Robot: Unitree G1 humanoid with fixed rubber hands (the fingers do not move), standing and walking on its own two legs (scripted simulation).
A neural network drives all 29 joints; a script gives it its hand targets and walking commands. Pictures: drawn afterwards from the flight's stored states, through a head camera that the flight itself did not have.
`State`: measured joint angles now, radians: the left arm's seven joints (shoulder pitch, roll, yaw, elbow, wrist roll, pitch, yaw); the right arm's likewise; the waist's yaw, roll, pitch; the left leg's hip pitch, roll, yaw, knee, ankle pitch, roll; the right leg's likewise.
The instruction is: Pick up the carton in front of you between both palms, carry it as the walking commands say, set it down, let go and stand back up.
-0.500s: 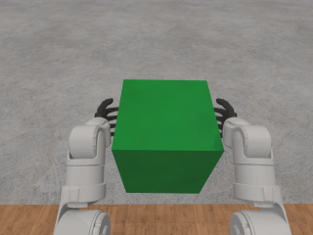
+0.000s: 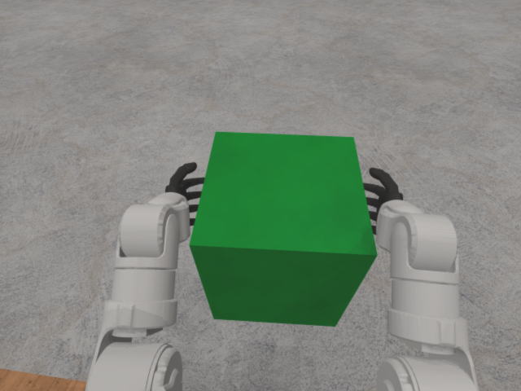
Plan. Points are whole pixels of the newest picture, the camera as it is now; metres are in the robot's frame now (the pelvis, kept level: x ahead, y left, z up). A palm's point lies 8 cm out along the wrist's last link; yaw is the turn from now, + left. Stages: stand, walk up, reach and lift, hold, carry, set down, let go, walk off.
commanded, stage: carry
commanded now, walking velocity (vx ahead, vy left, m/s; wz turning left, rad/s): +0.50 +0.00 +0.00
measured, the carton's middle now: (278, 234) +0.37 +0.03 +0.05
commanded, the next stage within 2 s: none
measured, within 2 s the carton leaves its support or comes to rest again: neither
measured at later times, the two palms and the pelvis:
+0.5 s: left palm (240, 120) +0.66 +0.14 +0.08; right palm (380, 128) +0.64 -0.16 +0.08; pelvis +0.30 +0.00 -0.03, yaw +0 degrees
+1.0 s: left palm (245, 60) +0.92 +0.16 +0.10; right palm (355, 63) +0.93 -0.14 +0.09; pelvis +0.57 +0.00 -0.03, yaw +1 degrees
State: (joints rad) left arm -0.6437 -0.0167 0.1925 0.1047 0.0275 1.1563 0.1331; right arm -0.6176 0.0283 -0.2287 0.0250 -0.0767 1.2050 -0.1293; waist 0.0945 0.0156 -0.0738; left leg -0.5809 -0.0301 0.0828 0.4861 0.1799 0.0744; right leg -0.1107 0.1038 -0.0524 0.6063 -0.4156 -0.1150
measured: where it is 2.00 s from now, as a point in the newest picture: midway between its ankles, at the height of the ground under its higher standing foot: (289, 221)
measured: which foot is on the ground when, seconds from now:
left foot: up 0.00-0.02, down 0.04-0.56, up 0.58-1.00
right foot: down 0.00-0.06, up 0.08-0.52, down 0.54-1.00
